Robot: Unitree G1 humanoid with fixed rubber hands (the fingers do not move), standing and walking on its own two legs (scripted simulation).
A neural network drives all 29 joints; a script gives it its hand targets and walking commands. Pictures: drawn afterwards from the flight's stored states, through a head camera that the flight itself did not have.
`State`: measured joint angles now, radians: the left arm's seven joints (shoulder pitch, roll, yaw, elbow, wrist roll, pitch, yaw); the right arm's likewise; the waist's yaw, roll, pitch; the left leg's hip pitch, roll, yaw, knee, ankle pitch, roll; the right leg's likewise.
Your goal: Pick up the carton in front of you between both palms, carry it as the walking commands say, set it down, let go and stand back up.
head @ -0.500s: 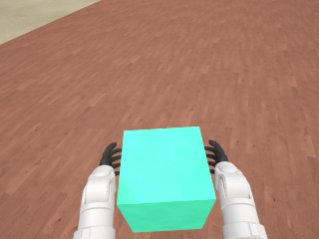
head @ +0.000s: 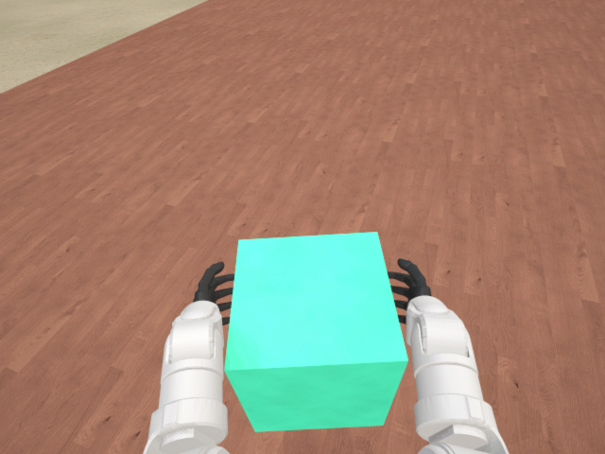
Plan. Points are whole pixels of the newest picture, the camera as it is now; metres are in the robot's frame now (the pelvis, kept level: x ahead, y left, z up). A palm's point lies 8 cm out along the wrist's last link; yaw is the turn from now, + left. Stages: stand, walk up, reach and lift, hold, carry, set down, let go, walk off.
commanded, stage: set down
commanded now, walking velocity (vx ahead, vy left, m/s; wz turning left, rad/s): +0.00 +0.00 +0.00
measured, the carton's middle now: (313, 336) +0.31 +0.00 -0.04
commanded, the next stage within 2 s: none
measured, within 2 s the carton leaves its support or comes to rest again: neither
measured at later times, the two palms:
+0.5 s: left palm (244, 350) +0.36 +0.13 -0.16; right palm (402, 352) +0.34 -0.17 -0.17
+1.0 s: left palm (264, 360) +0.41 +0.11 -0.30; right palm (397, 362) +0.39 -0.19 -0.31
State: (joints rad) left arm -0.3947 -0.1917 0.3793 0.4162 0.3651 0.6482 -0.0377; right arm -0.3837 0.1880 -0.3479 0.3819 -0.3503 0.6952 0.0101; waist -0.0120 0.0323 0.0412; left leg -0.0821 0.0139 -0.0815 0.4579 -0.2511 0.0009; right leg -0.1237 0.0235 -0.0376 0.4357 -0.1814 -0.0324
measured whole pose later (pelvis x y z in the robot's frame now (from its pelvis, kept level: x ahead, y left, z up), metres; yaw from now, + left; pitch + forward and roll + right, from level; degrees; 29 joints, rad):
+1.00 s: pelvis -0.06 +0.02 -0.22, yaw +1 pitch +44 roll +4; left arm -0.89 -0.14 0.48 0.58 0.21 0.25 0.11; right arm -0.92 -0.04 -0.44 0.64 -0.26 0.30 0.04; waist -0.04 0.06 -0.16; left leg -1.79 -0.06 -0.01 1.53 -0.51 -0.04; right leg -1.86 0.00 0.04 1.52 -0.42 0.00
